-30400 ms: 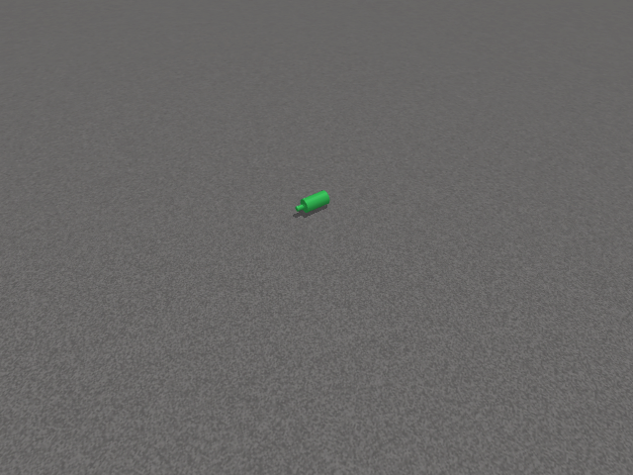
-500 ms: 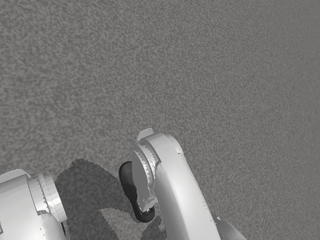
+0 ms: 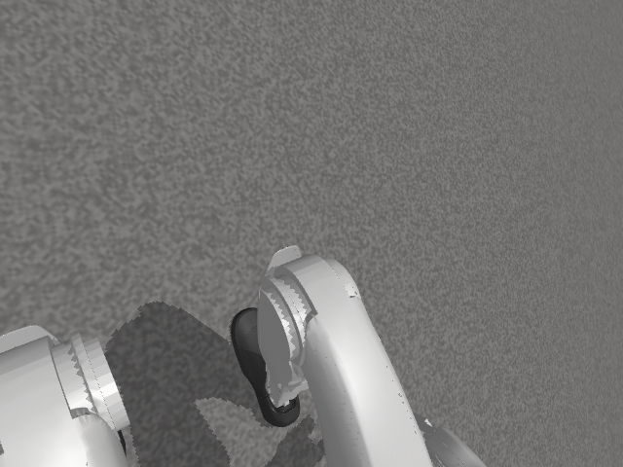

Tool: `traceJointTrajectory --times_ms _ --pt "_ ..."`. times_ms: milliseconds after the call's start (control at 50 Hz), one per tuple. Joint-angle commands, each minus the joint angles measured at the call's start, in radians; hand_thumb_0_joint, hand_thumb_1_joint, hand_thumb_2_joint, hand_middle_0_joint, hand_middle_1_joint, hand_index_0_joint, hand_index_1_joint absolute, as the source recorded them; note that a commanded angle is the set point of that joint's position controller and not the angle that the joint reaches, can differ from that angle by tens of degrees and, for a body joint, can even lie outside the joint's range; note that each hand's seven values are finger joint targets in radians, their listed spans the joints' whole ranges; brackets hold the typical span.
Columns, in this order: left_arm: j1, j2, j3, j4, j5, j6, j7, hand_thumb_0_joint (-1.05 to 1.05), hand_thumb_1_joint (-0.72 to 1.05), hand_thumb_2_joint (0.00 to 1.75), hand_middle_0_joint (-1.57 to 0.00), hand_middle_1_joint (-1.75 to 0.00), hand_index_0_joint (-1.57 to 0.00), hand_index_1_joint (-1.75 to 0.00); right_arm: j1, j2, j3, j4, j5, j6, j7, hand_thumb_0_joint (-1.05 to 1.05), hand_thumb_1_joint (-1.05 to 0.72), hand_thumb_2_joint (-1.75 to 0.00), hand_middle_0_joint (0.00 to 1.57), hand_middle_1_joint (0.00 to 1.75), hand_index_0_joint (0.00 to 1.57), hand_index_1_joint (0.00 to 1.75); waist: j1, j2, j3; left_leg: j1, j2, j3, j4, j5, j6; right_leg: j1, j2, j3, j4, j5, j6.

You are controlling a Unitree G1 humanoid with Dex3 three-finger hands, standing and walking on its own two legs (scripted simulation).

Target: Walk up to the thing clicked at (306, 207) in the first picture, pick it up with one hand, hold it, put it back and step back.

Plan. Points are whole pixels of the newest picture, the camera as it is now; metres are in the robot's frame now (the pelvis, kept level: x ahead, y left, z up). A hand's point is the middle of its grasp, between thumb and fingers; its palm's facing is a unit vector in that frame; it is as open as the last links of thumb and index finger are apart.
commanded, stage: close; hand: left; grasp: from above
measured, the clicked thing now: out of the picture +0.47 +0.37 -0.28
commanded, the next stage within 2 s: settle in 1.42 s
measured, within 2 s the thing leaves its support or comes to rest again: leaves its support in 1.74 s
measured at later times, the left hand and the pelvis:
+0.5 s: hand out of the picture +0.45 +0.35 -0.25, palm faces -0.46 -0.13 -0.88, open 11.4 cm; pelvis +0.00 +0.00 +0.00, yaw +0 degrees
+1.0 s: hand out of the picture +0.45 +0.34 -0.25, palm faces -0.44 -0.12 -0.89, open 9.8 cm; pelvis +0.00 +0.00 +0.00, yaw -1 degrees
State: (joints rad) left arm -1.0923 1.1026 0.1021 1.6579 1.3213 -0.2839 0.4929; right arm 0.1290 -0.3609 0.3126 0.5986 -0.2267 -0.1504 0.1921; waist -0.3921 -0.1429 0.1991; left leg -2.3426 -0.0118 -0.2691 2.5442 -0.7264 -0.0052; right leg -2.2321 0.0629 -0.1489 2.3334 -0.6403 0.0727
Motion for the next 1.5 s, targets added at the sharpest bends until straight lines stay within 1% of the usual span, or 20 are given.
traceJointTrajectory --times_ms 0,60,140,200,220,260,340,440,480,560,720,760,820,920,980,1040,1100,1200,1380,1480 --pt "-0.246 0.224 0.007 -0.128 0.0 -0.024 0.056 0.0 -0.29 0.89 -0.22 -0.95 -0.23 -0.94 0.21 -0.331 -0.09 0.023 0.0 0.006 -0.012 0.0 -0.89 -0.9 0.2 0.3 0.2 0.3 -0.068 0.563 -0.663 0.545 0.047 0.09 -0.25 0.32 0.0 0.351 0.023 -0.137 -0.176 0.273 -0.097" --pt "-0.267 0.244 0.009 -0.161 0.014 -0.032 0.084 0.0 -0.23 0.86 -0.25 -0.92 -0.27 -0.91 0.191 -0.343 -0.105 0.011 -0.002 0.005 -0.015 0.0 -0.89 -0.9 0.2 0.3 0.2 0.3 -0.048 0.59 -0.676 0.555 0.047 0.097 -0.265 0.306 -0.002 0.353 0.026 -0.132 -0.174 0.268 -0.098" --pt "-0.215 0.223 0.008 -0.071 0.037 -0.009 0.108 0.0 -0.19 0.84 -0.28 -0.91 -0.3 -0.89 0.188 -0.332 -0.098 0.019 -0.008 -0.005 -0.003 0.0 -0.89 -0.9 0.2 0.3 0.2 0.3 -0.055 0.604 -0.65 0.581 0.054 0.086 -0.263 0.324 -0.008 0.308 0.023 -0.137 -0.147 0.273 -0.096" --pt "-0.243 0.226 0.01 -0.064 0.028 0.012 0.124 0.0 -0.13 0.79 -0.32 -0.88 -0.34 -0.85 0.18 -0.34 -0.106 0.011 -0.004 -0.011 -0.005 0.0 -0.89 -0.9 0.2 0.3 0.2 0.3 -0.064 0.566 -0.618 0.51 0.05 0.095 -0.278 0.243 0.003 0.313 0.023 -0.132 -0.167 0.234 -0.094" --pt "-0.26 0.213 -0.013 -0.089 0.028 0.018 0.124 0.0 -0.13 0.78 -0.33 -0.87 -0.35 -0.85 0.173 -0.33 -0.101 -0.003 -0.005 -0.017 -0.005 0.0 -0.89 -0.9 0.2 0.3 0.2 0.3 -0.064 0.571 -0.621 0.499 0.048 0.106 -0.282 0.22 0.009 0.326 0.028 -0.124 -0.18 0.226 -0.091" --pt "-0.262 0.225 0.003 -0.084 0.012 0.028 0.127 0.0 -0.11 0.73 -0.33 -0.86 -0.36 -0.83 0.174 -0.342 -0.106 0.006 -0.002 -0.025 -0.005 0.0 -0.89 -0.9 0.2 0.3 0.2 0.3 -0.063 0.566 -0.629 0.509 0.052 0.09 -0.294 0.216 0.004 0.315 0.023 -0.132 -0.178 0.222 -0.091" --pt "-0.237 0.236 0.03 -0.063 0.004 0.044 0.113 0.0 -0.09 0.68 -0.35 -0.82 -0.38 -0.79 0.197 -0.351 -0.111 0.017 0.0 -0.028 0.0 0.0 -0.89 -0.9 0.2 0.3 0.2 0.3 -0.066 0.577 -0.643 0.532 0.058 0.075 -0.292 0.238 -0.005 0.291 0.016 -0.135 -0.162 0.224 -0.093" --pt "-0.249 0.23 0.015 -0.105 -0.021 0.047 0.069 0.0 -0.04 0.66 -0.41 -0.79 -0.43 -0.76 0.201 -0.337 -0.102 0.011 0.007 -0.025 -0.007 0.0 -0.9 -0.9 0.2 0.3 0.2 0.3 -0.073 0.544 -0.657 0.493 0.05 0.106 -0.259 0.252 0.015 0.362 0.021 -0.113 -0.192 0.251 -0.089" --pt "-0.228 0.232 0.021 -0.091 -0.037 0.041 0.054 0.0 -0.01 0.65 -0.42 -0.78 -0.45 -0.75 0.195 -0.338 -0.1 0.016 0.01 -0.025 -0.01 0.0 -0.9 -0.9 0.2 0.3 0.2 0.3 -0.065 0.548 -0.639 0.49 0.049 0.101 -0.262 0.242 0.008 0.344 0.02 -0.12 -0.192 0.229 -0.096" --pt "-0.21 0.221 0.01 -0.115 -0.031 0.018 0.026 0.0 0.07 0.62 -0.48 -0.75 -0.51 -0.72 0.202 -0.333 -0.089 0.014 0.007 -0.008 -0.012 0.0 -0.89 -0.9 0.2 0.3 0.2 0.3 -0.067 0.552 -0.659 0.527 0.051 0.088 -0.264 0.288 -0.001 0.35 0.018 -0.128 -0.186 0.25 -0.097" --pt "-0.22 0.27 0.031 -0.154 0.002 -0.021 0.063 0.0 0.18 0.58 -0.56 -0.69 -0.59 -0.66 0.192 -0.349 -0.093 0.003 -0.004 0.011 -0.019 0.0 -0.89 -0.9 0.2 0.3 0.2 0.3 -0.046 0.602 -0.671 0.567 0.053 0.085 -0.273 0.299 -0.008 0.35 0.024 -0.139 -0.174 0.253 -0.102" --pt "-0.23 0.247 0.021 -0.154 0.008 -0.023 0.078 0.0 0.19 0.56 -0.56 -0.69 -0.6 -0.65 0.179 -0.344 -0.095 -0.001 -0.007 0.01 -0.017 0.0 -0.89 -0.9 0.2 0.3 0.2 0.3 -0.042 0.595 -0.673 0.557 0.051 0.087 -0.273 0.301 -0.005 0.351 0.024 -0.141 -0.173 0.266 -0.1" --pt "-0.236 0.205 -0.01 -0.108 0.018 -0.013 0.093 0.0 0.24 0.57 -0.59 -0.69 -0.63 -0.65 0.19 -0.344 -0.097 0.008 -0.007 -0.003 -0.011 0.0 -0.89 -0.9 0.2 0.3 0.2 0.3 -0.073 0.573 -0.617 0.528 0.052 0.088 -0.272 0.274 -0.002 0.311 0.026 -0.14 -0.169 0.251 -0.094" --pt "-0.265 0.222 -0.008 -0.104 0.019 0.013 0.118 0.0 0.36 0.54 -0.7 -0.65 -0.73 -0.61 0.188 -0.341 -0.097 0.009 -0.005 -0.018 -0.009 0.0 -0.89 -0.9 0.2 0.3 0.2 0.3 -0.064 0.587 -0.637 0.534 0.054 0.085 -0.295 0.24 0.0 0.314 0.023 -0.135 -0.173 0.237 -0.093" --pt "-0.249 0.23 -0.005 -0.066 0.013 0.033 0.115 0.0 0.4 0.53 -0.73 -0.64 -0.76 -0.6 0.185 -0.351 -0.099 0.014 0.001 -0.028 -0.009 0.0 -0.89 -0.9 0.2 0.3 0.2 0.3 -0.075 0.563 -0.616 0.523 0.057 0.082 -0.291 0.226 0.0 0.303 0.02 -0.132 -0.172 0.228 -0.09" --pt "-0.292 0.223 -0.009 -0.136 0.006 0.04 0.11 0.0 0.43 0.54 -0.77 -0.61 -0.8 -0.58 0.181 -0.342 -0.104 0.007 0.005 -0.034 -0.007 0.0 -0.89 -0.9 0.2 0.3 0.2 0.3 -0.062 0.612 -0.671 0.576 0.06 0.079 -0.293 0.271 -0.008 0.301 0.015 -0.125 -0.164 0.257 -0.094" --pt "-0.238 0.25 0.027 -0.071 -0.002 0.051 0.101 0.0 0.47 0.51 -0.79 -0.6 -0.82 -0.57 0.182 -0.348 -0.097 0.012 0.007 -0.035 -0.004 0.0 -0.89 -0.9 0.2 0.3 0.2 0.3 -0.064 0.561 -0.624 0.509 0.055 0.085 -0.271 0.255 0.0 0.299 0.014 -0.126 -0.172 0.238 -0.094" --pt "-0.218 0.26 0.04 -0.084 -0.02 0.051 0.065 0.0 0.53 0.53 -0.85 -0.59 -0.88 -0.56 0.182 -0.346 -0.096 0.004 0.007 -0.024 -0.008 0.0 -0.89 -0.9 0.2 0.3 0.2 0.3 -0.056 0.571 -0.636 0.518 0.055 0.089 -0.273 0.271 -0.003 0.323 0.015 -0.122 -0.182 0.239 -0.101" --pt "-0.203 0.251 0.002 -0.083 -0.015 0.008 0.034 0.0 0.66 0.54 -0.96 -0.57 -0.98 -0.55 0.193 -0.352 -0.089 -0.002 0.001 0.002 -0.022 0.0 -0.89 -0.9 0.2 0.3 0.2 0.3 -0.068 0.549 -0.623 0.496 0.052 0.093 -0.273 0.246 0.004 0.355 0.023 -0.127 -0.188 0.222 -0.096" --pt "-0.218 0.257 0.007 -0.1 -0.015 -0.003 0.04 0.0 0.72 0.56 -1.0 -0.58 -1.02 -0.55 0.19 -0.343 -0.071 0.005 -0.004 0.009 -0.028 0.0 -0.89 -0.9 0.2 0.3 0.2 0.3 -0.066 0.553 -0.631 0.506 0.053 0.086 -0.262 0.267 0.001 0.345 0.021 -0.135 -0.188 0.233 -0.098"
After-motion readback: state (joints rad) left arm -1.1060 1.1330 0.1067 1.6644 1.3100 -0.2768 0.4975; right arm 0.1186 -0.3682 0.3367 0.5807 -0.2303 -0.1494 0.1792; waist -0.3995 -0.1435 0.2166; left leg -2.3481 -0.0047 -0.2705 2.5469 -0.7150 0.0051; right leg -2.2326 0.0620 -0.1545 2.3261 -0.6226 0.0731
